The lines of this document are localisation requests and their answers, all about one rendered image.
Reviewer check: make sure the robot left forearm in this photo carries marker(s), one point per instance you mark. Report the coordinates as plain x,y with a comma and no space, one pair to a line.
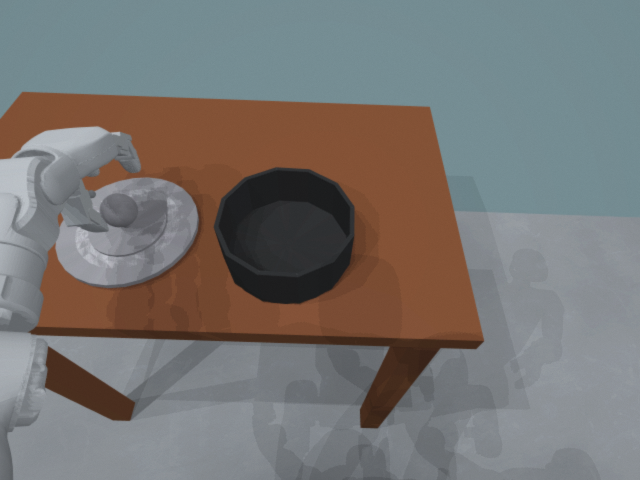
34,187

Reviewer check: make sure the pot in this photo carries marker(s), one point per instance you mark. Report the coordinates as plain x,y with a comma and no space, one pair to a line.
286,234

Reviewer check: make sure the left robot upper arm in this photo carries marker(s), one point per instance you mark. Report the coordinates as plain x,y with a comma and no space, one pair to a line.
23,373

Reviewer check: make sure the lid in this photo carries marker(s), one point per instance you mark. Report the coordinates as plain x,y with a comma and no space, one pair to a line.
164,230

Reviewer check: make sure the table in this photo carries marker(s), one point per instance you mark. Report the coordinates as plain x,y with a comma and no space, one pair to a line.
407,285

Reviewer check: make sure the left robot hand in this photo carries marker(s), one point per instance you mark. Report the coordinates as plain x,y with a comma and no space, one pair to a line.
89,148

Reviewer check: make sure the knob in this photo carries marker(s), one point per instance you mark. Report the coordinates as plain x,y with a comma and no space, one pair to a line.
118,210

